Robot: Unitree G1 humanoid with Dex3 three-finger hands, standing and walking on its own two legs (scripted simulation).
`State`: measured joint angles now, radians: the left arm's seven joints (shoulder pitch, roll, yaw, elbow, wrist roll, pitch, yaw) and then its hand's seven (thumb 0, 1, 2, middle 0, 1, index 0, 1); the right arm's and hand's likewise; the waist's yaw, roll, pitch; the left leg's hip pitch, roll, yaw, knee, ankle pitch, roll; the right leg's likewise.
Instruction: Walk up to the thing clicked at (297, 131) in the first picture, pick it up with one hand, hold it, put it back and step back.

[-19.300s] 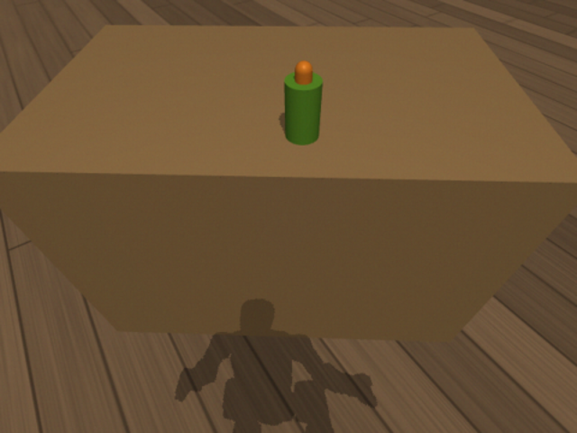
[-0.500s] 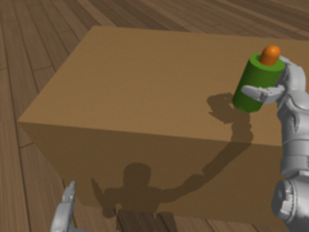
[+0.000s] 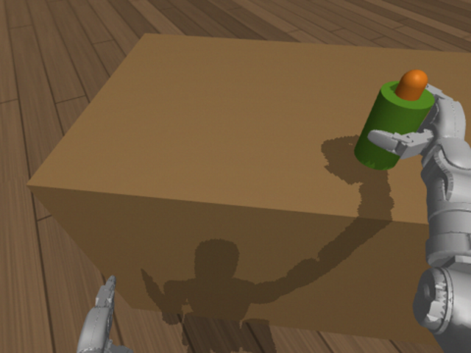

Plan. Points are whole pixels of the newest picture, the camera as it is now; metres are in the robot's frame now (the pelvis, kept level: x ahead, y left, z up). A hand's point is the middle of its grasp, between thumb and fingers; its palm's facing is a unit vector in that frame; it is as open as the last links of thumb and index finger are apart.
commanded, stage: lower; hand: right
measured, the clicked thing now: (394, 118) +0.44 -0.20 +0.20
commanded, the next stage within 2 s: loosen in 1.06 s
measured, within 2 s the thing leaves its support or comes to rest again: rests again in 1.40 s
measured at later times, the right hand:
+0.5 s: hand (384, 145) +0.45 -0.21 +0.14, palm faces +0.17 +0.99 +0.00, open 10.8 cm
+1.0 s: hand (379, 153) +0.46 -0.22 +0.11, palm faces +0.17 +0.99 +0.01, open 10.8 cm
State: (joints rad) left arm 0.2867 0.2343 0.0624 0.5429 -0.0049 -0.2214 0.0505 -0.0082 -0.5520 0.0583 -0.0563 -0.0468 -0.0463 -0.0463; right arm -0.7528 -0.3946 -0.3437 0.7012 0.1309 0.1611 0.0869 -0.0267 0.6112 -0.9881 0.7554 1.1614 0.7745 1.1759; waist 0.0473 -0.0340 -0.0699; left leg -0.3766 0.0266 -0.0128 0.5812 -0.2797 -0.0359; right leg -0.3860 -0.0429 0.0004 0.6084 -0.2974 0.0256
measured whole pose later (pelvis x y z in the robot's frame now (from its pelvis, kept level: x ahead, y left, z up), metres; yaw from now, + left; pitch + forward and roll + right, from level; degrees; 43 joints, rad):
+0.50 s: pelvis -0.01 +0.00 -0.01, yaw +1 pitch +7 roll +1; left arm 0.27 0.22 0.02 0.50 0.00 -0.17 0.05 -0.01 -0.55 0.06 -0.06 -0.05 -0.05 -0.05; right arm -0.76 -0.42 -0.36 0.90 0.12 -0.07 0.09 -0.03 0.61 -0.99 0.75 1.16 0.77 1.18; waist 0.09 -0.01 -0.06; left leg -0.49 0.02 -0.02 0.63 -0.27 -0.04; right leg -0.50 -0.05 -0.01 0.67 -0.30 0.02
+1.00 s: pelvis -0.01 -0.01 -0.01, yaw +1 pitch +9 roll +1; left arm 0.28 0.23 0.03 0.44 0.00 -0.15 0.05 -0.01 -0.54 0.05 -0.06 -0.05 -0.05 -0.05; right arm -0.75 -0.43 -0.38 0.96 0.12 -0.16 0.10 -0.03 0.61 -0.99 0.75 1.16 0.77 1.18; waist 0.11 0.00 -0.08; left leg -0.55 0.01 -0.02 0.68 -0.30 -0.04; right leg -0.57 -0.05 0.00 0.74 -0.34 0.02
